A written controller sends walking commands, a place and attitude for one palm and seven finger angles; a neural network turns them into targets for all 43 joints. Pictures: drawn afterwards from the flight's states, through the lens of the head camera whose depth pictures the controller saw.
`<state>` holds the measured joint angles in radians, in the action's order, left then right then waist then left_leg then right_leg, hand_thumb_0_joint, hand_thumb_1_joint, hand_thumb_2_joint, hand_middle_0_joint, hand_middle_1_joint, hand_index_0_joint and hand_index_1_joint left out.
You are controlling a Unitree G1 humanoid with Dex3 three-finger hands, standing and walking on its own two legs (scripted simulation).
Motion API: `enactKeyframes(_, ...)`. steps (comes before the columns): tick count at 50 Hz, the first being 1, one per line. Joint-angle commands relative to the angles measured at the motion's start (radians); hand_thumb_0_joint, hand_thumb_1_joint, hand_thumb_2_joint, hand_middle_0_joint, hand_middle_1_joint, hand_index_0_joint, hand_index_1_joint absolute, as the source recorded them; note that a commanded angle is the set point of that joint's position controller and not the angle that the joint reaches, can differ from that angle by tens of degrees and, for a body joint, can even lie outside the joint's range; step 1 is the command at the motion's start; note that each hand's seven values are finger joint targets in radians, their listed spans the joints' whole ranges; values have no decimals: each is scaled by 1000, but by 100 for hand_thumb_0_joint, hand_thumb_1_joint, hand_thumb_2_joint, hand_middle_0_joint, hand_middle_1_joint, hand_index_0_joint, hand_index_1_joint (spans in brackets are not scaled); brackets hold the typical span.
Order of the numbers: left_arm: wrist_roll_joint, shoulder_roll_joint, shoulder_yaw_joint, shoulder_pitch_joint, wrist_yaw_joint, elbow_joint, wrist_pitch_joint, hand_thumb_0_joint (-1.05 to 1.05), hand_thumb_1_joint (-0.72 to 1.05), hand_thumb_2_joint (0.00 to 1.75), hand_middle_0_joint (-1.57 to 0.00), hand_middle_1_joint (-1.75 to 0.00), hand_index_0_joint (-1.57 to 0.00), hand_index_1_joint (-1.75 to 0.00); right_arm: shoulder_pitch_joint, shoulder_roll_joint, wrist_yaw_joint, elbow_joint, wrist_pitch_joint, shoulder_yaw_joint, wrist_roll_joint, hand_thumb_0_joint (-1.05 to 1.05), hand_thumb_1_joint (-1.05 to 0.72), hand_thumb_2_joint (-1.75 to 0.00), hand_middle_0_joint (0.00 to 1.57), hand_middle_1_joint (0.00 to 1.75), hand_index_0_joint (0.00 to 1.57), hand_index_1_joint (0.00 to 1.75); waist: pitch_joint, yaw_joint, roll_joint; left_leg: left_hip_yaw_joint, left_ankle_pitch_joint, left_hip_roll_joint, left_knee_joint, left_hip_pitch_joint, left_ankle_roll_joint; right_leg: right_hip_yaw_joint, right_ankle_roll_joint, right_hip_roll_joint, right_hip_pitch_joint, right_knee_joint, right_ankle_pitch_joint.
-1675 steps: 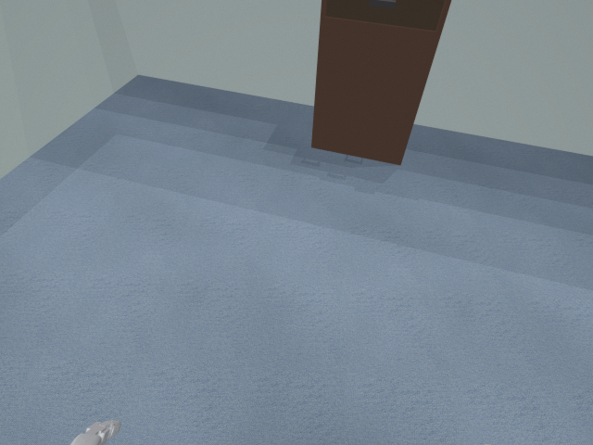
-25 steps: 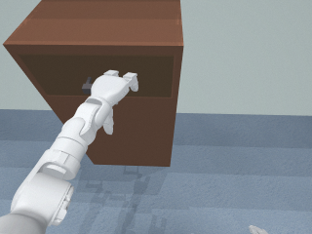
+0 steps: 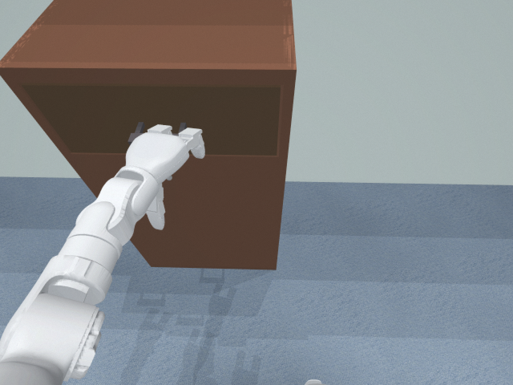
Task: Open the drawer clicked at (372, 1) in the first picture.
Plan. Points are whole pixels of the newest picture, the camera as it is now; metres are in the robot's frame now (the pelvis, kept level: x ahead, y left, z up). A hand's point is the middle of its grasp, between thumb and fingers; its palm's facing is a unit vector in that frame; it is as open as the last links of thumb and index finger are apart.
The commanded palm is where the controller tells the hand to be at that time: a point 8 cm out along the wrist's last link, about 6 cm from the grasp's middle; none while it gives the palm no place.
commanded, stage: lower the fingers behind the handle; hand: left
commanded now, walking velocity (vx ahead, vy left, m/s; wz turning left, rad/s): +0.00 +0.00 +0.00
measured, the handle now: (159, 134) +0.56 +0.20 +0.03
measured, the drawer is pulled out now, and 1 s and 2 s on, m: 0.00 0.00 0.00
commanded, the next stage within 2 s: lift the fingers back up to retry in 1.36 s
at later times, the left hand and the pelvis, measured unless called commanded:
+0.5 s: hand (138, 159) +0.47 +0.21 +0.06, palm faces -0.10 +0.01 -0.99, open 14.0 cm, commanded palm +0.46 +0.20 +0.09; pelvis +0.00 +0.01 -0.01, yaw +0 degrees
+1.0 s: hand (145, 156) +0.48 +0.21 +0.05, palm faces -0.04 +0.06 -1.00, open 14.1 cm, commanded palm +0.46 +0.21 +0.06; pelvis -0.02 +0.01 -0.02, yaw -2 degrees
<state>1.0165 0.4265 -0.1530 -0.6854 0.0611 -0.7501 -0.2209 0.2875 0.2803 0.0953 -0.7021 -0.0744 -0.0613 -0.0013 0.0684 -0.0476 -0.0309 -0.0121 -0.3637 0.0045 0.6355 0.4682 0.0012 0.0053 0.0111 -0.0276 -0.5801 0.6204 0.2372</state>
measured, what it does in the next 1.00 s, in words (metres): stands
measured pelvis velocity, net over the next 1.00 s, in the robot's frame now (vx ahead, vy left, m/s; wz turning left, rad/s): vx -0.02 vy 0.01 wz -0.03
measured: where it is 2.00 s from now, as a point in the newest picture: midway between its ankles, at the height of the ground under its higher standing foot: outside the picture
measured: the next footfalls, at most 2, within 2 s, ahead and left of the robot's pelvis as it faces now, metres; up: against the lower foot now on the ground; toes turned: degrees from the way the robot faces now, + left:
none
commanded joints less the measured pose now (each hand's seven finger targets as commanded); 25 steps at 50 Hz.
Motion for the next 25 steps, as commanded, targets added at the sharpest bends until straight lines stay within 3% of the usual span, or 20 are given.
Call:
enactKeyframes(1,37,419,307,-570,294,211,-18,0,-50,30,-30,-120,-30,-120,38,85,-22,70,37,-19,-13,0,-90,-90,20,30,20,30,412,23,-79,21,381,59,-4,5,-7,12,-49,42,241,44,-296)
enactKeyframes(3,50,349,263,-533,390,109,73,0,-50,30,-30,-120,-30,-120,12,89,-48,63,40,-16,-15,0,-90,-90,20,30,20,30,391,24,-84,41,349,55,-2,48,2,24,-51,43,199,55,-261)
enactKeyframes(5,76,315,229,-482,433,-55,206,0,-50,30,-30,-120,-30,-120,-5,108,-68,53,28,-14,-18,0,-90,-90,20,30,20,30,395,17,-12,58,320,47,-8,84,1,29,-47,48,202,50,-234)
enactKeyframes(7,102,282,153,-520,411,-183,343,0,-50,30,-30,-120,-30,-120,14,126,-81,41,10,-16,-9,0,-90,-90,20,30,20,30,414,-5,12,71,278,31,-31,83,2,26,-38,51,196,29,-206)
enactKeyframes(8,101,234,96,-533,374,-243,402,0,-50,30,-30,-120,-30,-120,21,128,-83,40,1,-17,1,0,-90,-90,20,30,20,30,413,-13,12,78,259,30,-45,76,-1,24,-37,53,201,9,-196)
enactKeyframes(10,60,173,29,-595,265,-275,458,0,-50,30,-30,-120,-30,-120,40,141,-72,52,-14,-28,19,0,-90,-90,20,30,20,30,444,-60,65,77,246,29,-52,39,-16,20,-30,55,224,-22,-211)
enactKeyframes(11,36,161,8,-623,204,-256,450,0,-50,30,-30,-120,-30,-120,49,148,-60,56,-18,-30,20,0,-90,-90,20,30,20,30,453,-78,106,71,246,26,-50,25,-27,21,-23,50,238,-29,-228)
enactKeyframes(13,-11,117,-31,-676,83,-156,364,0,-50,30,-30,-120,-30,-120,41,151,-32,76,-12,-36,13,0,-90,-90,20,30,20,30,449,-121,161,56,223,32,-32,-6,-47,16,-11,44,243,-43,-236)
enactKeyframes(15,-7,166,7,-688,37,-45,232,0,-50,30,-30,-120,-30,-120,50,144,-9,81,14,-33,2,0,-90,-90,20,30,20,30,467,-115,111,35,215,35,-22,-38,-50,6,-14,41,228,-35,-217)
enactKeyframes(16,4,180,23,-650,40,-61,189,0,-50,30,-30,-120,-30,-120,66,135,-1,66,22,-32,-3,0,-90,-90,20,30,20,30,455,-100,77,30,224,37,-18,-39,-50,7,-20,42,212,-25,-209)
enactKeyframes(18,22,62,-54,-531,22,-137,148,0,-50,30,-30,-120,-30,-120,95,125,-5,50,25,-31,-4,0,-90,-90,20,30,20,30,331,-101,70,20,224,32,-7,-25,-40,28,-31,51,96,-20,-158)
enactKeyframes(19,18,38,-69,-521,11,-122,111,0,-50,30,-30,-120,-30,-120,104,128,-10,48,22,-32,-4,0,-90,-90,20,30,20,30,272,-106,72,14,209,28,-1,-12,-35,31,-36,54,38,-20,-127)
enactKeyframes(20,14,57,-42,-526,9,-103,65,0,-50,30,-30,-120,-30,-120,114,130,-14,48,20,-37,-7,0,-90,-90,20,30,20,30,244,-105,66,15,205,27,10,2,-32,31,-42,54,11,-12,-111)
enactKeyframes(22,12,160,56,-557,51,-72,9,0,-50,30,-30,-120,-30,-120,129,133,-21,52,20,-40,-14,0,-90,-90,20,30,20,30,274,-88,43,9,185,28,29,43,-28,26,-49,53,2,25,-100)
enactKeyframes(24,28,132,53,-520,105,-82,6,0,-50,30,-30,-120,-30,-120,151,118,-38,63,24,-44,-18,0,-90,-90,20,30,20,30,324,-65,-8,15,233,30,49,47,-22,28,-57,57,0,55,-127)
enactKeyframes(25,35,149,74,-512,133,-100,15,0,-50,30,-30,-120,-30,-120,159,121,-47,60,25,-48,-17,0,-90,-90,20,30,20,30,328,-61,-1,15,249,30,59,60,-19,31,-59,60,-6,63,-137)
